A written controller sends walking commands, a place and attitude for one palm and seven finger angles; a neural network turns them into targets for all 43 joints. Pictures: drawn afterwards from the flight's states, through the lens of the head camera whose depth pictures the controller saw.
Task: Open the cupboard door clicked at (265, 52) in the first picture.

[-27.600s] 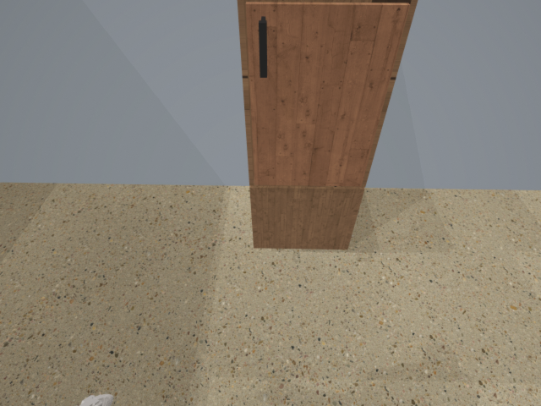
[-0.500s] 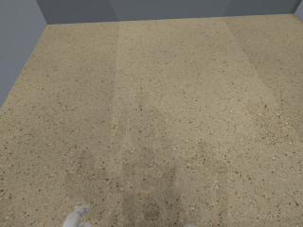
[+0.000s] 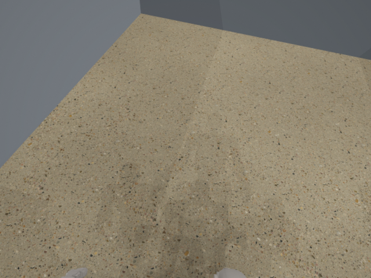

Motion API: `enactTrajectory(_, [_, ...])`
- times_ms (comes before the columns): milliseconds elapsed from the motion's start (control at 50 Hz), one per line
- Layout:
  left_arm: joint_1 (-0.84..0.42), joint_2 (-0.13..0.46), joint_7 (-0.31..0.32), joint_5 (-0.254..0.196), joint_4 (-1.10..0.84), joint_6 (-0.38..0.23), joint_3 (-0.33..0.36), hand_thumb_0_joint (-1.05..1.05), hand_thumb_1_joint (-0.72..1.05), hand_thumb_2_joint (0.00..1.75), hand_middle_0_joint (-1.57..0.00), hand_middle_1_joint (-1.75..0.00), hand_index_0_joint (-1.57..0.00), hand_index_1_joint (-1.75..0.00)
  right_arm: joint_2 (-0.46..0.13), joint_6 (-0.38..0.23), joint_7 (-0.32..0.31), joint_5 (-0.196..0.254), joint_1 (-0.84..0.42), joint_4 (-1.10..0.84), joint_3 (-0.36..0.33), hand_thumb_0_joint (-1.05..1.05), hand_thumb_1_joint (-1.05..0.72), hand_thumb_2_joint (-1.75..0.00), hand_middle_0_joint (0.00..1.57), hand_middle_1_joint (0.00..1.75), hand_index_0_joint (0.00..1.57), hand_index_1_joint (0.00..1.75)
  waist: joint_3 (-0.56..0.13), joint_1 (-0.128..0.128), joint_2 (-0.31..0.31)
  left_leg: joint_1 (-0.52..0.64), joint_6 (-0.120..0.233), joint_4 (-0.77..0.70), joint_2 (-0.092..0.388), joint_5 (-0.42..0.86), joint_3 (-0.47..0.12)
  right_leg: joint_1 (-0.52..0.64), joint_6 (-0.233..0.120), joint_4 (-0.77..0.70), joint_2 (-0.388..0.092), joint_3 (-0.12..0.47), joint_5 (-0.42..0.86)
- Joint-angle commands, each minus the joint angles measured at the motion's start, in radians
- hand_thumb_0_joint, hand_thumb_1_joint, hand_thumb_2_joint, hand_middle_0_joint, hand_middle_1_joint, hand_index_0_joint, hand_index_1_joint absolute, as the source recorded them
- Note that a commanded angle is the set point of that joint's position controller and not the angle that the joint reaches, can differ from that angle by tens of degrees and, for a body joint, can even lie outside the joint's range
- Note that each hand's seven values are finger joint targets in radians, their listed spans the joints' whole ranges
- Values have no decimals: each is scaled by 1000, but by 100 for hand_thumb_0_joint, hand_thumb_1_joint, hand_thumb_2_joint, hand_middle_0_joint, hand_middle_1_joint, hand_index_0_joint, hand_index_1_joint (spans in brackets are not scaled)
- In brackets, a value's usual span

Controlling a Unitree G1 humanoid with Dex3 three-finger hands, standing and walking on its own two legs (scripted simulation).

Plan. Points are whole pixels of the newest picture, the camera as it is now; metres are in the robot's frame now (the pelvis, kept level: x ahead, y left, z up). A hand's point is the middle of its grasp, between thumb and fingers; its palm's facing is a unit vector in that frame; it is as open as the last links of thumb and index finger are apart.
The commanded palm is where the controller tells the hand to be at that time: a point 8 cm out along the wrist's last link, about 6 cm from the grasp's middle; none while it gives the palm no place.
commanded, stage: turn to face it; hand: left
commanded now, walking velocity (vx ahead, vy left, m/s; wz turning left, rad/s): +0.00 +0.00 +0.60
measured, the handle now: out of the picture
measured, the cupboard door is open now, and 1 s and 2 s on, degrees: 43 43 43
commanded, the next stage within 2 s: none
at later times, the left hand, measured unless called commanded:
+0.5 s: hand out of the picture +0.01 +0.14 -0.16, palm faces +0.35 -0.90 -0.24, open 7.3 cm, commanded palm none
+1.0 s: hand out of the picture +0.04 +0.19 -0.16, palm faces +0.58 -0.77 -0.28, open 7.4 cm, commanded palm none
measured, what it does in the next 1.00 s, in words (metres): steps on the spot, turning left: right foot, then left foot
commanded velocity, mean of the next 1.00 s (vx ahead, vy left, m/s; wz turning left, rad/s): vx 0.00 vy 0.00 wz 0.60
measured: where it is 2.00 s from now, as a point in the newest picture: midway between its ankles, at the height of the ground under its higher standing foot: outside the picture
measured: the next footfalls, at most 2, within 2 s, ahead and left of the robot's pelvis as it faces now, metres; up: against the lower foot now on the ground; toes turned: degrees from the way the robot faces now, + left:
right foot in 0.18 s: +0.07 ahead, -0.16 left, +0.00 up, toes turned +5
left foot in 0.60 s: +0.01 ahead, +0.07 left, +0.00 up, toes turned +30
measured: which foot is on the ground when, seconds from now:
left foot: down 0.00-0.18, up 0.20-0.58, down 0.60-1.00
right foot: up 0.00-0.16, down 0.18-0.60, up 0.62-0.98, down 1.00-1.00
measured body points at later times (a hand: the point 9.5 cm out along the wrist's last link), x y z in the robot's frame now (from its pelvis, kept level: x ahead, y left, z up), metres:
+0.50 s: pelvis +0.02 -0.06 +0.00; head +0.08 -0.04 +0.44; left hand -0.01 +0.19 -0.15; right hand +0.20 -0.28 -0.15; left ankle -0.03 +0.07 -0.70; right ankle +0.03 -0.16 -0.74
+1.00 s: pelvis +0.06 -0.05 -0.01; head +0.10 -0.03 +0.43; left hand +0.00 +0.23 -0.14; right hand +0.25 -0.23 -0.16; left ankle -0.02 +0.05 -0.74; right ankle +0.12 -0.16 -0.74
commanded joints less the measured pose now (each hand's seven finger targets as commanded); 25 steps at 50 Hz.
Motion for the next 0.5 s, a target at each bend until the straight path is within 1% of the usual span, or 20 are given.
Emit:
enactTrajectory(0, [-25, 36, 4, -4, -94, -21, -5, 0, 90, 90, -20, -30, -20, -30, -210, 2, -4, -2, 53, -40, -60, 0, -90, -90, 20, 30, 20, 30, -105, -34, 155, 171, 112, -137, 244, 357, -267, 6, -3, -183, 12, 5, -30])
enactTrajectory(20, [-25, 36, 5, -6, -98, -22, -5, 0, 90, 90, -20, -30, -20, -30, -211, 7, -3, -2, 43, -43, -61, 0, -90, -90, 20, 30, 20, 30, -93, -34, 168, 137, 110, -136, 238, 338, -283, 45, -9, -235, 24, -2, -35])
enactTrajectory(60, [9, 40, 7, -8, -95, -28, -6, 0, 90, 90, -20, -30, -20, -30, -217, 14, -1, -1, 15, -51, -65, 0, -90, -90, 20, 30, 20, 30, -98, -23, 194, 111, 105, -112, 225, 357, -306, 122, -20, -339, 49, -18, -26])
enactTrajectory(80, [40, 46, 8, -10, -90, -32, -4, 0, 90, 90, -20, -30, -20, -30, -217, 17, 1, 1, -2, -56, -67, 0, -90, -90, 20, 30, 20, 30, -103, -11, 191, 83, 96, -91, 216, 352, -308, 179, -25, -397, 60, -23, 13])
enactTrajectory(100, [71, 49, 11, -11, -82, -36, -1, 0, 90, 90, -20, -30, -20, -30, -211, 20, 2, 5, -26, -63, -68, 0, -90, -90, 20, 30, 20, 30, -102, 6, 182, 24, 79, -68, 197, 312, -311, 263, -31, -485, 62, -29, 74])
enactTrajectory(120, [114, 67, 15, -10, -71, -43, 5, 0, 90, 90, -20, -30, -20, -30, -197, 22, 3, 11, -49, -71, -66, 0, -90, -90, 20, 30, 20, 30, -103, 32, 137, -49, 47, -26, 159, 230, -300, 369, -39, -615, 43, -22, 160])
enactTrajectory(140, [148, 135, 23, 2, -71, -55, 19, 0, 90, 90, -20, -30, -20, -30, -144, 22, 9, 22, -41, -83, -60, 0, -90, -90, 20, 30, 20, 30, -122, 49, -68, -192, -16, 125, 62, 7, -216, 502, -83, -774, -123, 147, 145])
enactTrajectory(160, [151, 219, 28, 14, -78, -58, 33, 0, 90, 90, -20, -30, -20, -30, -88, 22, 13, 24, -44, -103, -53, 0, -90, -90, 20, 30, 20, 30, -104, 57, -358, -311, -93, 411, -94, -378, -29, 499, -205, -846, -395, 423, 233])
enactTrajectory(180, [130, 214, 32, 4, -88, -54, 27, 0, 90, 90, -20, -30, -20, -30, -140, 32, 18, 16, -42, -95, -65, 0, -90, -90, 20, 30, 20, 30, -99, 46, -283, -269, -81, 618, -32, -402, -82, 377, -265, -834, -452, 386, 249])
enactTrajectory(200, [62, 152, 34, 2, -102, -54, 15, 0, 90, 90, -20, -30, -20, -30, -126, 41, 24, 11, -30, -78, -62, 0, -90, -90, 20, 30, 20, 30, -66, 4, -203, -273, -81, 708, -7, -318, -96, 332, -263, -826, -374, 291, 212])
enactTrajectory(220, [22, 119, 33, 0, -108, -56, 6, 0, 90, 90, -20, -30, -20, -30, -114, 50, 27, 9, -31, -52, -62, 0, -90, -90, 20, 30, 20, 30, -42, -19, -220, -283, -97, 759, 15, -259, -75, 318, -228, -800, -304, 227, 272])
enactTrajectory(240, [5, 98, 29, -4, -111, -57, -4, 0, 90, 90, -20, -30, -20, -30, -111, 54, 32, 8, -20, -39, -58, 0, -90, -90, 20, 30, 20, 30, -42, -34, -209, -281, -111, 774, 28, -201, -55, 331, -200, -769, -254, 120, 377])
enactTrajectory(260, [18, 80, 28, -5, -110, -63, -9, 0, 90, 90, -20, -30, -20, -30, -100, 53, 35, 10, -26, -35, -53, 0, -90, -90, 20, 30, 20, 30, -51, -29, -204, -280, -120, 750, 30, -179, -36, 361, -189, -748, -238, 58, 495])
enactTrajectory(280, [37, 81, 30, -2, -103, -65, -8, 0, 90, 90, -20, -30, -20, -30, -88, 54, 37, 15, -33, -35, -49, 0, -90, -90, 20, 30, 20, 30, -66, -24, -201, -272, -123, 702, 32, -177, -23, 401, -188, -733, -237, 22, 564])
enactTrajectory(340, [112, 101, 31, 1, -81, -69, 1, 0, 90, 90, -20, -30, -20, -30, -72, 52, 38, 16, -98, -43, -36, 0, -90, -90, 20, 30, 20, 30, -84, 16, -139, -251, -131, 541, 36, -210, 22, 493, -201, -698, -267, -18, 678])
enactTrajectory(360, [130, 111, 30, 3, -72, -70, 5, 0, 90, 90, -20, -30, -20, -30, -62, 51, 39, 17, -109, -46, -32, 0, -90, -90, 20, 30, 20, 30, -90, 24, -152, -240, -131, 481, 33, -218, 39, 518, -201, -683, -270, -36, 716])
enactTrajectory(380, [145, 115, 29, 6, -63, -69, 8, 0, 90, 90, -20, -30, -20, -30, -58, 49, 40, 18, -128, -50, -30, 0, -90, -90, 20, 30, 20, 30, -82, 36, -160, -220, -129, 426, 33, -228, 53, 525, -201, -673, -279, -44, 736])
enactTrajectory(440, [151, 141, 26, 11, -56, -64, 20, 0, 90, 90, -20, -30, -20, -30, -54, 44, 41, 20, -145, -60, -24, 0, -90, -90, 20, 30, 20, 30, -75, 44, -190, -153, -114, 301, 27, -242, 87, 502, -207, -647, -305, -64, 744])
enactTrajectory(460, [144, 149, 25, 12, -54, -63, 23, 0, 90, 90, -20, -30, -20, -30, -57, 41, 41, 21, -139, -61, -24, 0, -90, -90, 20, 30, 20, 30, -76, 40, -195, -125, -106, 257, 26, -238, 93, 490, -209, -634, -317, -65, 732])
enactTrajectory(480, [141, 150, 23, 14, -51, -61, 23, 0, 90, 90, -20, -30, -20, -30, -55, 39, 41, 21, -131, -64, -26, 0, -90, -90, 20, 30, 20, 30, -79, 36, -207, -93, -101, 199, 18, -220, 106, 482, -196, -610, -313, -81, 725])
